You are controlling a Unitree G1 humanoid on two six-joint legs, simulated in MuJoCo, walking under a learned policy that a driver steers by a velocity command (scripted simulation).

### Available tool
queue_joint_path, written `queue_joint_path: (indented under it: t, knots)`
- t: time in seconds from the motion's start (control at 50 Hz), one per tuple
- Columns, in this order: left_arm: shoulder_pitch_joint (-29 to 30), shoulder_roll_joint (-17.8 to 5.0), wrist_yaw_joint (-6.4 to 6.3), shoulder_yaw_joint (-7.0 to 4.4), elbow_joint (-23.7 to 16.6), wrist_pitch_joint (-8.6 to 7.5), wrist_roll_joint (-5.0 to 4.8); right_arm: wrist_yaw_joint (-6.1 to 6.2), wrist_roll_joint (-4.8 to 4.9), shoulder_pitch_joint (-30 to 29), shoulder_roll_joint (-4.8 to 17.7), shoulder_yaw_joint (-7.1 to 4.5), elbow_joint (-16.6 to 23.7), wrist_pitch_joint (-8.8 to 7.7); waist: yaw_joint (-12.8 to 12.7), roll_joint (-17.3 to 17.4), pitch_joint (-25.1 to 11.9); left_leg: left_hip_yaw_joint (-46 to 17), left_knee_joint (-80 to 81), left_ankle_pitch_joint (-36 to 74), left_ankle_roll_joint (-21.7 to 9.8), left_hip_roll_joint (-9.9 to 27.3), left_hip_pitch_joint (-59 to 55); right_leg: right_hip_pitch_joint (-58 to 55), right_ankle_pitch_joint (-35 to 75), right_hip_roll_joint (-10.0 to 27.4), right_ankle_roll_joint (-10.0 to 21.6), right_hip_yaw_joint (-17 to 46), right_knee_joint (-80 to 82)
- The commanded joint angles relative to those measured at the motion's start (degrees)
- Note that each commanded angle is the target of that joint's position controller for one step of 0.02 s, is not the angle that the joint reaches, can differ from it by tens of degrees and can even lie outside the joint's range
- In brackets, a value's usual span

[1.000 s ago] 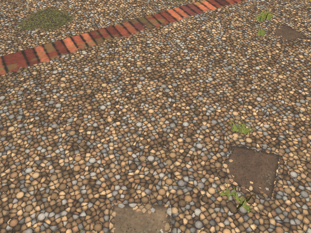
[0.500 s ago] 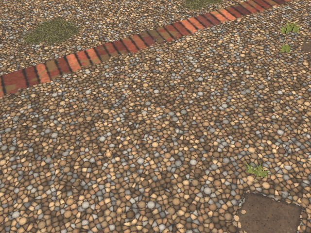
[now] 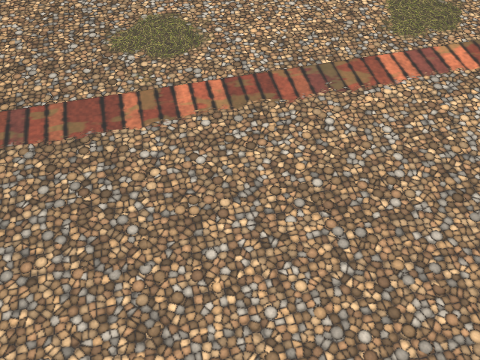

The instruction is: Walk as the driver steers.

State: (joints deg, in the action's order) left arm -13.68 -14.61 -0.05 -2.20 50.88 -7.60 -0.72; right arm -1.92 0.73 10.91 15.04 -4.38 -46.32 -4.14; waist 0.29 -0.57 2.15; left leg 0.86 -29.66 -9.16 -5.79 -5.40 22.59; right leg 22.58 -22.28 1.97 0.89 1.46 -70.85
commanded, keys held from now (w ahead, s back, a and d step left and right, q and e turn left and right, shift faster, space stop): w+q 0.88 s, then w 0.06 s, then w+e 0.06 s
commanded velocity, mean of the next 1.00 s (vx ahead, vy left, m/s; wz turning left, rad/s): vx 0.50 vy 0.00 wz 0.56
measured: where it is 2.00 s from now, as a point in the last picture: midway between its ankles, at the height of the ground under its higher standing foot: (135, 195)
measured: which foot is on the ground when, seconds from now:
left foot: down 0.00-0.38, up 0.40-0.88, down 0.90-1.00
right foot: up 0.00-0.34, down 0.36-0.90, up 0.92-1.00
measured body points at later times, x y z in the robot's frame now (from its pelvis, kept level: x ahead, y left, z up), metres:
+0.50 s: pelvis +0.28 -0.03 +0.01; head +0.30 -0.03 +0.46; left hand +0.37 +0.27 -0.08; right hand +0.43 -0.28 -0.11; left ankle +0.16 +0.07 -0.64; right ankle +0.36 -0.12 -0.73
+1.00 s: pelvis +0.49 +0.13 +0.00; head +0.52 +0.16 +0.44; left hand +0.40 +0.41 -0.13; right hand +0.78 +0.01 -0.09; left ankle +0.51 +0.23 -0.73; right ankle +0.46 -0.08 -0.63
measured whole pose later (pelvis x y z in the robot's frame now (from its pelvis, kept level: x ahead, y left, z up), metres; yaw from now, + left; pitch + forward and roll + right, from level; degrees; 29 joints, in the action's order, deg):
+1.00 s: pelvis +0.49 +0.13 +0.00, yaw +34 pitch +2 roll -1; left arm -14.8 -17.4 0.4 -3.3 47.0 -5.6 -1.6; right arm -2.1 0.8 9.3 16.2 -3.9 -36.6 -2.6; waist -1.6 -0.7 3.1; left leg 1.8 -33.8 -11.3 -4.7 -3.0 24.6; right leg 19.9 -25.2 4.3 0.0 -0.5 -68.7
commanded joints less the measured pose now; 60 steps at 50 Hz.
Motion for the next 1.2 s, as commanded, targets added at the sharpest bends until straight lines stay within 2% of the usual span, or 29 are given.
queue_joint_path:
  t: [0.02,0.08,0.16,0.26,0.32,0.34,0.36,0.38,0.4,0.42,0.44,0.46,0.48,0.52,0.56,0.7,0.8,0.84,0.86,0.88,0.9,0.92,0.94,0.96,1.0,1.02,1.08,1.14,1.2]
  knots:
    - [0.98,-7.29,-0.42,-2.30,-5.86,-0.62,1.02,0.54,-0.48,1.06,5.23,-0.98,4.40,-0.56,-1.30,0.58,-6.26,-22.92,16.30,11.45,-12.08,15.78,-14.60,13.48,4.06,4.93,-0.33,3.77,4.05]
    - [3.23,-5.28,-0.89,-2.09,-7.69,0.90,1.79,1.55,-0.06,3.06,7.91,-1.66,4.43,-0.74,-1.60,1.79,-3.82,-17.94,18.07,16.26,-12.04,13.70,-8.30,12.68,9.02,4.23,-2.89,1.72,13.52]
    - [12.40,-3.50,-0.65,-1.44,-10.68,0.88,1.57,2.60,0.58,7.14,8.74,-1.99,3.95,-0.13,1.83,3.97,-2.44,-14.71,16.83,11.96,-8.27,9.82,-6.70,10.23,24.25,0.71,-3.62,0.95,31.71]
    - [18.62,-5.23,0.46,-1.73,-13.88,0.04,0.47,2.84,0.98,10.92,8.38,-1.90,3.09,0.63,4.10,5.67,-2.38,-20.81,12.16,6.13,-6.52,11.79,-12.41,7.53,25.87,-1.85,-2.68,2.48,41.91]
    - [16.39,-7.23,0.98,-2.52,-14.04,-1.00,0.29,3.30,0.71,10.10,8.74,-2.11,3.69,1.23,2.11,7.57,-3.09,-25.63,6.94,7.62,-5.56,13.20,-16.51,3.41,19.07,-2.42,-0.78,2.83,45.00]
    - [11.99,-8.01,0.80,-3.07,-12.93,-1.30,0.42,3.29,0.67,8.91,8.06,-1.88,4.27,1.39,-0.36,8.01,-4.71,-25.46,3.55,10.38,-4.54,11.63,-15.97,-2.77,19.28,-2.71,0.54,1.79,47.45]
    - [5.18,-9.99,0.46,-3.90,-11.78,-1.55,1.20,3.04,0.33,7.60,5.96,-1.10,5.29,1.22,-3.72,6.88,-9.98,-22.98,-5.21,12.05,-2.75,8.80,-12.34,-14.68,19.87,1.16,3.17,4.32,46.56]
    - [-4.81,-13.72,-0.09,-4.81,-10.97,-1.28,1.63,2.90,-0.79,7.86,2.91,0.05,6.77,0.95,-7.14,-0.63,-18.35,-16.62,-22.15,0.02,-0.20,4.15,-3.28,-30.59,18.68,11.73,6.81,14.83,45.59]
    - [-7.84,-16.36,0.38,-5.54,-8.80,-0.41,1.75,2.73,1.32,16.79,1.30,0.71,8.06,0.39,-2.40,-21.67,-23.02,-11.73,-37.51,-25.90,2.64,-1.15,17.01,-45.35,6.89,23.09,15.73,41.26,50.60]
    - [-5.42,-9.98,0.47,-4.23,-10.50,-0.07,0.70,2.92,1.96,15.77,7.73,-0.38,6.06,0.54,-3.69,-12.70,-17.43,-13.10,-44.45,-23.15,3.33,4.11,23.15,-41.38,-3.49,22.49,13.94,41.33,52.45]
    - [-3.12,-6.88,0.22,-3.39,-11.14,0.37,0.56,2.83,1.38,9.45,10.17,-1.11,6.89,0.95,-5.11,-6.42,-10.41,-11.41,-45.65,-17.29,3.79,5.89,24.13,-33.97,-1.45,19.80,11.16,31.47,53.19]
    - [-0.35,-6.46,0.28,-2.95,-11.39,0.76,1.05,2.85,0.78,6.76,9.16,-1.12,7.47,1.26,-3.86,-2.02,-6.49,-9.81,-44.46,-13.17,4.26,7.79,21.74,-26.48,5.51,17.22,9.93,24.67,54.68]
    - [1.23,-5.70,0.33,-2.67,-10.92,0.98,1.23,2.64,0.27,5.11,8.20,-1.26,8.23,1.31,-2.73,-2.00,-3.55,-9.56,-41.87,-10.71,4.44,9.29,20.68,-21.46,10.41,15.20,9.68,20.15,56.14]
    - [2.01,-5.27,0.45,-2.55,-10.18,0.71,1.47,2.04,1.02,5.97,5.67,-1.06,8.66,1.87,-1.07,-4.93,-2.37,-7.93,-39.19,-8.68,4.46,11.18,17.05,-16.22,15.04,12.50,9.10,12.66,59.19]
    - [1.49,-6.45,0.60,-3.05,-9.26,0.23,1.05,1.92,0.93,4.74,4.28,-0.79,9.85,2.38,-0.85,-4.73,-1.87,-7.14,-36.78,-6.62,5.00,11.91,18.26,-15.45,19.96,12.62,10.20,8.28,61.00]
    - [-0.49,-9.89,-0.08,-4.02,-6.76,1.21,0.77,0.31,0.61,-4.67,2.91,0.08,12.77,1.79,-3.53,-3.01,-0.40,-3.57,-17.27,9.90,5.23,11.71,18.04,-19.03,27.80,11.78,8.60,-4.70,61.61]
    - [-3.51,-12.44,-0.24,-4.73,-4.97,2.66,-0.56,-1.23,0.84,-11.09,3.44,0.08,16.15,1.89,-4.82,-3.47,2.06,0.48,-8.83,5.33,2.77,10.04,16.45,-25.25,31.13,14.50,6.87,-8.44,59.14]
    - [-2.95,-14.13,-0.52,-5.22,-5.01,3.36,-1.03,-1.42,0.50,-9.08,5.18,-0.81,16.52,2.19,-2.47,-5.06,-0.04,3.56,-7.38,-0.81,0.47,6.85,10.58,-27.05,47.85,14.68,5.71,-10.79,52.70]
    - [-2.60,-14.92,-0.75,-5.44,-5.10,3.79,-1.23,-1.31,0.38,-4.77,6.82,-1.78,15.72,2.40,0.36,-5.66,-2.90,5.26,-6.39,-2.79,-0.98,4.38,4.18,-26.93,56.94,14.12,5.00,-12.15,45.63]
    - [-1.84,-14.42,-1.01,-5.18,-5.35,4.17,-1.40,-0.90,0.52,4.57,9.42,-3.43,13.19,2.55,5.58,-4.38,-7.58,6.13,-2.40,0.79,-3.08,1.64,-8.76,-22.97,59.36,12.17,3.43,-14.08,33.91]
    - [-3.10,-11.66,-1.17,-3.96,-6.09,3.93,-0.09,0.27,0.55,14.55,13.65,-5.25,10.72,2.94,9.61,1.48,-13.10,-4.15,-1.40,2.12,-6.28,7.04,-27.75,-8.21,42.85,10.02,1.03,-13.94,16.65]
    - [-8.30,-3.22,-0.24,-1.08,-9.50,2.38,1.96,0.65,0.71,12.30,19.97,-5.53,11.27,2.25,1.86,16.91,-18.05,-37.20,4.40,-6.71,-16.18,22.44,-44.29,16.82,-10.40,-1.17,-1.89,-8.82,-2.98]
    - [-3.65,-8.20,0.62,-1.76,-9.12,0.33,-0.26,0.39,0.41,14.92,14.79,-3.94,12.27,1.46,6.54,10.31,-24.68,-47.09,11.76,-11.55,-17.33,25.64,-45.75,21.83,-11.34,-1.13,-1.10,3.01,-8.96]
    - [0.24,-10.54,1.01,-2.46,-9.88,-0.22,-2.44,0.10,-0.16,13.11,11.60,-2.91,10.90,0.84,6.60,7.38,-16.40,-37.20,11.97,-5.86,-14.31,24.54,-40.18,25.62,-6.06,1.49,-0.13,2.37,-8.50]
    - [1.63,-9.77,0.36,-2.30,-8.95,0.05,-0.58,0.12,-0.23,4.93,7.91,-1.51,11.42,0.39,2.17,2.50,-8.40,-23.17,12.22,6.55,-10.28,20.22,-23.55,19.80,2.12,6.33,0.11,1.63,-0.32]
    - [-0.25,-9.88,0.46,-2.55,-8.24,0.93,-0.41,0.14,-0.89,2.75,6.32,-0.85,11.71,0.06,0.06,3.62,-7.36,-19.43,13.84,10.43,-9.53,18.69,-18.47,15.77,4.44,7.68,-0.02,2.30,1.52]
    - [-2.75,-7.55,0.45,-2.29,-6.92,3.41,-0.49,0.27,-1.09,2.41,7.03,-1.00,9.83,-1.53,-1.80,3.74,-5.44,-12.49,18.48,15.29,-9.34,17.72,-12.72,13.23,9.50,7.82,-1.26,1.99,4.91]
    - [1.38,-6.51,0.18,-2.14,-7.89,4.11,-0.41,1.02,-1.58,4.26,7.27,-1.08,7.55,-2.10,-0.46,3.01,-2.03,-6.34,20.57,17.58,-7.54,16.71,-13.61,18.36,18.01,6.82,-2.27,3.50,11.74]
    - [4.47,-5.79,0.80,-2.11,-8.56,3.57,-0.64,1.64,-1.67,4.62,7.34,-0.86,6.41,-2.19,1.01,3.39,-0.83,-0.88,21.41,16.57,-4.66,15.37,-15.61,18.18,28.17,4.39,-1.77,3.91,21.97]
Next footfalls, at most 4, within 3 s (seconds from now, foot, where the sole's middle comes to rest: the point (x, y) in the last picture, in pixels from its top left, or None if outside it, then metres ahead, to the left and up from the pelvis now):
0.36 right None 0.40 -0.11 -0.77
0.90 left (157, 327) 0.54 0.25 -0.77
1.46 right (174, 212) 0.92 0.23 -0.77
1.92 left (101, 166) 1.12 0.51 -0.77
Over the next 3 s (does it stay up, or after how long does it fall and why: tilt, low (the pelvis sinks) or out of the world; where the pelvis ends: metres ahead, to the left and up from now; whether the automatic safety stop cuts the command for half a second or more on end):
stays up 1.57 0.29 -0.05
